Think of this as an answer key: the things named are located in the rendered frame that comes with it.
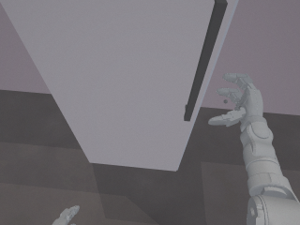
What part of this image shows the handle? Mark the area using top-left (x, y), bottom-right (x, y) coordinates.
top-left (184, 0), bottom-right (228, 122)

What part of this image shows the right robot forearm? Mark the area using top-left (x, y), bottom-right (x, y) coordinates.
top-left (240, 115), bottom-right (300, 204)

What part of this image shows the fridge door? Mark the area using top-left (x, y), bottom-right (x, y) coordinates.
top-left (0, 0), bottom-right (236, 172)

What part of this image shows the robot right hand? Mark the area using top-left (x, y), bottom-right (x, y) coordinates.
top-left (208, 73), bottom-right (263, 127)

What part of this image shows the robot left hand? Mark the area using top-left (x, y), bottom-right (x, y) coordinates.
top-left (52, 205), bottom-right (80, 225)

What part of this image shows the right robot upper arm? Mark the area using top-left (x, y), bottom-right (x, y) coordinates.
top-left (247, 194), bottom-right (300, 225)

